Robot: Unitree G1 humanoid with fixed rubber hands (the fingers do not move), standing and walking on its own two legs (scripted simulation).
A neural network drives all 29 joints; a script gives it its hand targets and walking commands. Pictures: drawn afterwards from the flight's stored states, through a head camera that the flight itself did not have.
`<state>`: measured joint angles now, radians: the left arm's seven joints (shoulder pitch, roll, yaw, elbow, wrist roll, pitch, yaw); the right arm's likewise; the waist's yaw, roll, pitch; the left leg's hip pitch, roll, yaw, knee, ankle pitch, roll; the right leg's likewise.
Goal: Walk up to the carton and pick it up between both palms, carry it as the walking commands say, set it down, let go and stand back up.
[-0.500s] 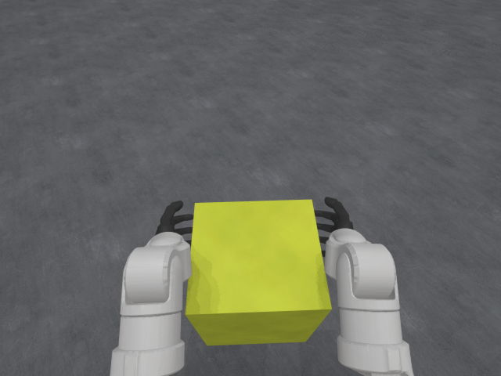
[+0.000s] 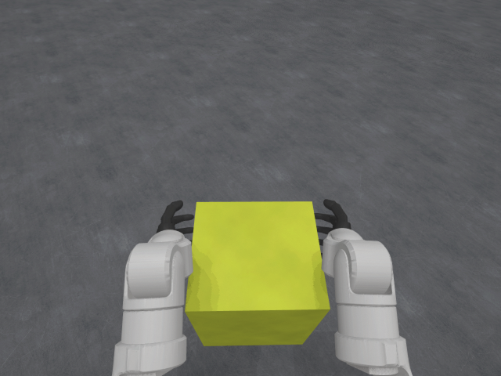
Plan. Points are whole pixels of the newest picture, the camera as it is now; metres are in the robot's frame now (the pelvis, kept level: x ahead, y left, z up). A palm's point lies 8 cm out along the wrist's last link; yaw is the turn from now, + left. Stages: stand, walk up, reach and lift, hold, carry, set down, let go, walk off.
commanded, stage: carry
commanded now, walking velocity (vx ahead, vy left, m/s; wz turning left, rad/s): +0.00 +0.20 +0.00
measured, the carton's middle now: (253, 279) +0.29 +0.00 +0.00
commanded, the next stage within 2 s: none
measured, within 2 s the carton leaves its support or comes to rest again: neither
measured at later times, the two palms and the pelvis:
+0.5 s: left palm (110, 265) +0.27 +0.20 +0.10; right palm (297, 274) +0.25 -0.06 +0.09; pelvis -0.05 +0.09 +0.01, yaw +0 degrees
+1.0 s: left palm out of the picture +0.18 +0.32 +0.10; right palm (205, 339) +0.17 +0.06 +0.10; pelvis -0.13 +0.20 +0.01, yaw +2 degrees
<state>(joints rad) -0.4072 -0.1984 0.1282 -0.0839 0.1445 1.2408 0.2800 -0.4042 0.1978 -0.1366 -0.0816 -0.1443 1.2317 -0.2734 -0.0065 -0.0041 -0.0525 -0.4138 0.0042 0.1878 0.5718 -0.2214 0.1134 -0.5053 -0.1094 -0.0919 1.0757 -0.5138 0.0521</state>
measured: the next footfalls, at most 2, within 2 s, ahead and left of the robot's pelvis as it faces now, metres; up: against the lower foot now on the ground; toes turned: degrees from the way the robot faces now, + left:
right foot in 0.18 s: -0.01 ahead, -0.09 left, +0.00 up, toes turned -11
left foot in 0.52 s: +0.00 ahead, +0.25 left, +0.00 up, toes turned +5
